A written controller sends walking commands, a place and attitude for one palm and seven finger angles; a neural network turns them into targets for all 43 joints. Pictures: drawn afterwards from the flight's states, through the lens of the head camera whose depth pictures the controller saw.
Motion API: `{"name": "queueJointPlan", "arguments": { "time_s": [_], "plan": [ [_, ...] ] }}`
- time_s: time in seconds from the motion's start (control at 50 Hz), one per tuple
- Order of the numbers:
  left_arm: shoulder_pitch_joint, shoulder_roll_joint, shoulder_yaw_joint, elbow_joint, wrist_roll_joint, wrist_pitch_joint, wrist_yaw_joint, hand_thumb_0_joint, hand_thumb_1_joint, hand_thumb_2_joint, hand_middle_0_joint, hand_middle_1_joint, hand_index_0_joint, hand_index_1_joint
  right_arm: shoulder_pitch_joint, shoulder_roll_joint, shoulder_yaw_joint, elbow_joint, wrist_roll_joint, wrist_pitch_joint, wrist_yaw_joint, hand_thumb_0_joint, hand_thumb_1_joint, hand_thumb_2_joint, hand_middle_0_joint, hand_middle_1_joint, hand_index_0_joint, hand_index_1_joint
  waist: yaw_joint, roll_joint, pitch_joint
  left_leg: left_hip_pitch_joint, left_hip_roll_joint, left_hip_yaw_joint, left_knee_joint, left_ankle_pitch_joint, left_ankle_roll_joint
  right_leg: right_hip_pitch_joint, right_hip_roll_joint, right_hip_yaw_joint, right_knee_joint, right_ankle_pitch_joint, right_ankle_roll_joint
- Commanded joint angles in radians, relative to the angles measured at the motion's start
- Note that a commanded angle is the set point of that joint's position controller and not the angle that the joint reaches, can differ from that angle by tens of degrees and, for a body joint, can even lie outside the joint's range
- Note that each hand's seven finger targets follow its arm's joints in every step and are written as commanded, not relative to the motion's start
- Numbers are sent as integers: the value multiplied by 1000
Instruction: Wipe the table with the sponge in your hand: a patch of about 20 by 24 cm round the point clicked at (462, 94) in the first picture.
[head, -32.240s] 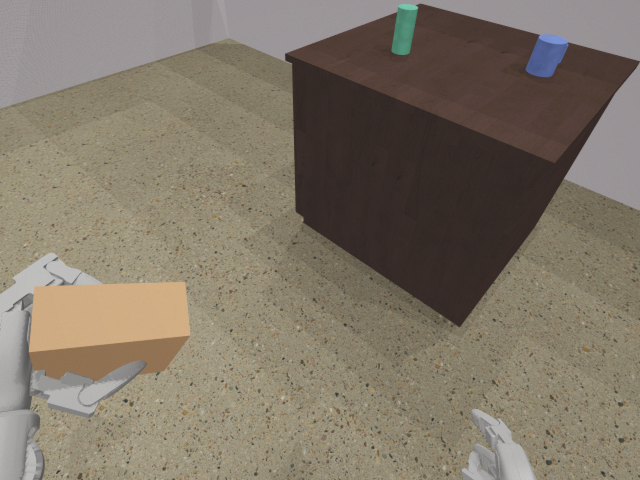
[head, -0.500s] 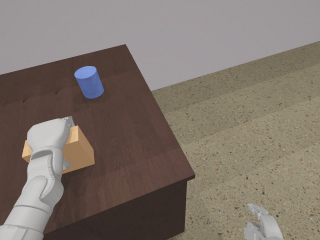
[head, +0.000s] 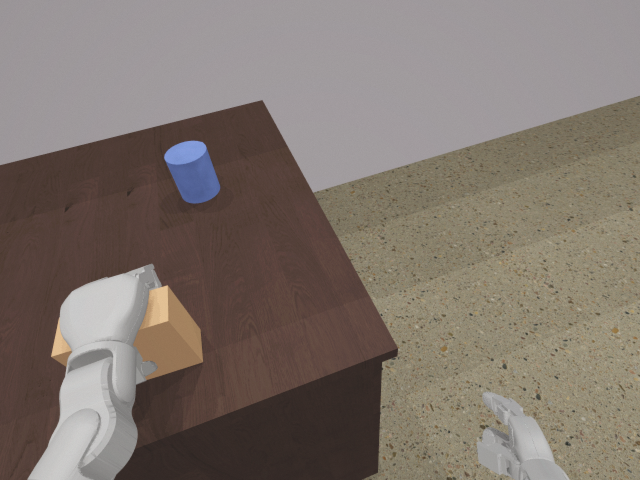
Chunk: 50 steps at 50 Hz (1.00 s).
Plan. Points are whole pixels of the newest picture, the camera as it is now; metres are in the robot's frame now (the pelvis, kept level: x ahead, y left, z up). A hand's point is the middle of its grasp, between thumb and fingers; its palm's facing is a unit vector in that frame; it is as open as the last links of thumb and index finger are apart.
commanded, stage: wipe back along the middle lane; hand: left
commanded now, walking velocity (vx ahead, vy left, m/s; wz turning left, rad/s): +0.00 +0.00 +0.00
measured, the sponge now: (142, 347) +0.25 +0.28 +0.04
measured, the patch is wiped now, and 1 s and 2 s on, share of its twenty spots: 0.55 0.55 0.75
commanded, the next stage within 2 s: slide across to the third lane in 0.50 s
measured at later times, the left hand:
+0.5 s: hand (134, 360) +0.21 +0.25 +0.08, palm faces +0.07 -0.08 -0.99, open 9.8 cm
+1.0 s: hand (152, 366) +0.21 +0.23 +0.09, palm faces +0.06 -0.11 -0.99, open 9.8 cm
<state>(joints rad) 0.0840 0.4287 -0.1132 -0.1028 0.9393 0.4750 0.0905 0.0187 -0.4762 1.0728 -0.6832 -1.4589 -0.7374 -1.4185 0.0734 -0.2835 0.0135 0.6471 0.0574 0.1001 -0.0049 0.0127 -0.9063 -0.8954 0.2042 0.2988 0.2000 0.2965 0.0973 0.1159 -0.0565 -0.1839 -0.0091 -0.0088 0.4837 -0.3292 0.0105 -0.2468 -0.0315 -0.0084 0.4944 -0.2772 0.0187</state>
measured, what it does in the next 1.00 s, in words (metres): stands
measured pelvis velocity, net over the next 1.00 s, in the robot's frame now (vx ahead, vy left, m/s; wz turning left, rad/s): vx -0.02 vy -0.02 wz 0.00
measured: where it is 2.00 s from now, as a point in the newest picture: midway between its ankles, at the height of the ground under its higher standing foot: outside the picture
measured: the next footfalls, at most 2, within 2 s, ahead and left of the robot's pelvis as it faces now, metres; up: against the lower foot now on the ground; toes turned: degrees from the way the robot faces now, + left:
none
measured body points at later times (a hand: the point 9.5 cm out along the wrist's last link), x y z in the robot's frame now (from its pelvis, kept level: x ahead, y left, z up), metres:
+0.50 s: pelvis -0.01 -0.01 +0.00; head -0.02 -0.06 +0.45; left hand +0.21 +0.25 +0.14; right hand +0.22 -0.23 -0.10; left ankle -0.05 +0.11 -0.74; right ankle -0.01 -0.14 -0.74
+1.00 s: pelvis -0.02 -0.02 +0.00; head -0.03 -0.07 +0.45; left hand +0.20 +0.23 +0.14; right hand +0.23 -0.22 -0.09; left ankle -0.05 +0.11 -0.74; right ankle -0.01 -0.14 -0.74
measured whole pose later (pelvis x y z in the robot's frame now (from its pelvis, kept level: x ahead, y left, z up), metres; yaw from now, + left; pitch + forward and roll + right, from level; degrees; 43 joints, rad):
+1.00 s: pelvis -0.02 -0.02 +0.00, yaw +0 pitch -2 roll +1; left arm 0.17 0.38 -0.22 -0.25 0.97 0.56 0.06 0.00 -0.49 1.07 -0.70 -1.44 -0.77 -1.37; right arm 0.03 -0.27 0.02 0.66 0.04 0.08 -0.01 0.01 -0.91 -0.90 0.20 0.30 0.20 0.30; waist 0.13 0.13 -0.03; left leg -0.12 0.00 -0.01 0.46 -0.30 -0.01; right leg -0.20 -0.02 -0.01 0.50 -0.27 0.00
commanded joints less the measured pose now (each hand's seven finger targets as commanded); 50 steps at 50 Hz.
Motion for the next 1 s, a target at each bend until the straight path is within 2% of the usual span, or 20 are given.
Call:
{"name": "queueJointPlan", "arguments": {
  "time_s": [0.0, 0.04, 0.06, 0.12, 0.14, 0.18, 0.24, 0.26, 0.34, 0.36, 0.44, 0.46, 0.52, 0.68, 0.74, 0.76, 0.84, 0.86, 0.94, 0.98],
  "plan": [
    [-15, 74, 36, -94, -52, 19, -23, 0, 100, 1300, -1200, -1600, -1200, -1600, -177, -107, -35, -168, 0, -49, -11, 0, -900, -900, 200, 300, 200, 300, 9, -178, -110, -31, -15, -3, -55, 378, 22, 150, 55, -35, -24, 321, -68],
    [12, 93, 57, -103, -45, 31, -21, 0, 100, 1300, -1200, -1600, -1200, -1600, -199, -108, -33, -170, 0, -48, -10, 0, -900, -900, 200, 300, 200, 300, 20, -165, -100, -35, -16, -4, -60, 357, 21, 149, 59, -18, -28, 303, -72],
    [-9, 36, -1, -122, -46, 30, -25, 0, 100, 1300, -1200, -1600, -1200, -1600, -195, -98, -27, -176, 1, -51, -10, 0, -900, -900, 200, 300, 200, 300, 7, -165, -106, -30, -19, 4, -57, 359, 24, 152, 55, -32, -23, 305, -68],
    [26, 48, 11, -133, -48, 30, -24, 0, 100, 1300, -1200, -1600, -1200, -1600, -194, -98, -31, -170, -1, -52, -10, 0, -900, -900, 200, 300, 200, 300, 13, -170, -97, -29, -20, 5, -57, 358, 25, 155, 56, -28, -27, 315, -67],
    [64, 85, 55, -141, -47, 32, -20, 0, 100, 1300, -1200, -1600, -1200, -1600, -204, -102, -32, -173, -2, -54, -9, 0, -900, -900, 200, 300, 200, 300, 26, -154, -104, -30, -20, 0, -56, 354, 24, 162, 62, -7, -27, 313, -72],
    [71, 42, 14, -149, -52, 32, -25, 0, 100, 1300, -1200, -1600, -1200, -1600, -201, -95, -26, -174, 0, -54, -8, 0, -900, -900, 200, 300, 200, 300, 13, -176, -83, -40, -18, 6, -59, 343, 24, 157, 57, -23, -26, 306, -66],
    [94, 88, 57, -166, -48, 40, -19, 0, 100, 1300, -1200, -1600, -1200, -1600, -214, -99, -28, -174, -2, -52, -10, 0, -900, -900, 200, 300, 200, 300, 28, -161, -76, -39, -19, 1, -63, 329, 25, 158, 62, -2, -32, 289, -70],
    [72, 44, 13, -179, -53, 42, -23, 0, 100, 1300, -1200, -1600, -1200, -1600, -212, -92, -23, -179, -1, -54, -11, 0, -900, -900, 200, 300, 200, 300, 16, -170, -77, -41, -21, 9, -65, 318, 27, 161, 56, -18, -32, 277, -64],
    [103, 94, 59, -175, -45, 48, -20, 0, 100, 1300, -1200, -1600, -1200, -1600, -220, -100, -27, -173, -3, -55, -16, 0, -900, -900, 200, 300, 200, 300, 29, -161, -62, -41, -22, 5, -67, 296, 28, 153, 63, 6, -42, 250, -68],
    [100, 33, 4, -187, -46, 44, -25, 0, 100, 1300, -1200, -1600, -1200, -1600, -216, -91, -22, -180, -1, -58, -13, 0, -900, -900, 200, 300, 200, 300, 18, -172, -69, -43, -24, 11, -64, 306, 28, 159, 57, -12, -33, 261, -64],
    [219, 35, 17, -223, -49, 29, -19, 0, 100, 1300, -1200, -1600, -1200, -1600, -221, -91, -32, -183, -3, -64, 1, 0, -900, -900, 200, 300, 200, 300, 34, -162, -82, -38, -22, 4, -55, 334, 26, 169, 65, 5, -25, 301, -68],
    [225, -4, -25, -248, -60, 27, -20, 0, 100, 1300, -1200, -1600, -1200, -1600, -217, -82, -29, -191, 0, -65, 4, 0, -900, -900, 200, 300, 200, 300, 25, -171, -79, -40, -22, 11, -54, 330, 29, 174, 57, -11, -24, 302, -61],
    [240, 21, -1, -253, -54, 21, -10, 0, 100, 1300, -1200, -1600, -1200, -1600, -213, -87, -34, -183, -2, -63, 5, 0, -900, -900, 200, 300, 200, 300, 29, -178, -58, -47, -19, 9, -58, 327, 28, 163, 60, -8, -25, 297, -62],
    [77, 12, -36, -249, -35, 49, 2, 0, 100, 1300, -1200, -1600, -1200, -1600, -220, -86, -33, -170, -6, -69, -13, 0, -900, -900, 200, 300, 200, 300, 11, -201, -53, -32, -24, 12, -65, 271, 39, 136, 60, -3, -46, 215, -59],
    [27, 26, -38, -298, -21, 51, -9, 0, 100, 1300, -1200, -1600, -1200, -1600, -243, -87, -35, -176, -11, -74, -15, 0, -900, -900, 200, 300, 200, 300, 17, -160, -96, -2, -26, 8, -66, 291, 40, 152, 65, 13, -45, 232, -65],
    [32, -14, -76, -295, -28, 48, -15, 0, 100, 1300, -1200, -1600, -1200, -1600, -232, -80, -31, -180, -12, -78, -13, 0, -900, -900, 200, 300, 200, 300, 11, -174, -100, -3, -30, 13, -59, 309, 44, 163, 58, -6, -36, 254, -60],
    [4, 29, -45, -302, -23, 43, -27, 0, 100, 1300, -1200, -1600, -1200, -1600, -250, -85, -31, -173, -16, -74, -14, 0, -900, -900, 200, 300, 200, 300, 15, -171, -86, 6, -26, 7, -72, 297, 41, 159, 65, 15, -52, 242, -64],
    [-25, -17, -91, -320, -22, 38, -29, 0, 100, 1300, -1200, -1600, -1200, -1600, -242, -76, -27, -176, -16, -75, -11, 0, -900, -900, 200, 300, 200, 300, 5, -170, -91, 9, -27, 13, -70, 312, 42, 163, 59, -6, -45, 251, -61],
    [-79, -5, -95, -298, -6, 51, -26, 0, 100, 1300, -1200, -1600, -1200, -1600, -264, -78, -24, -172, -14, -71, -8, 0, -900, -900, 200, 300, 200, 300, 11, -158, -63, 13, -22, 6, -92, 278, 37, 144, 69, 5, -65, 193, -67],
    [-147, -42, -142, -277, 1, 53, -26, 0, 100, 1300, -1200, -1600, -1200, -1600, -254, -75, -23, -161, -13, -68, -9, 0, -900, -900, 200, 300, 200, 300, -4, -167, -69, 20, -23, 12, -95, 271, 39, 140, 64, -13, -65, 182, -64]
  ]
}}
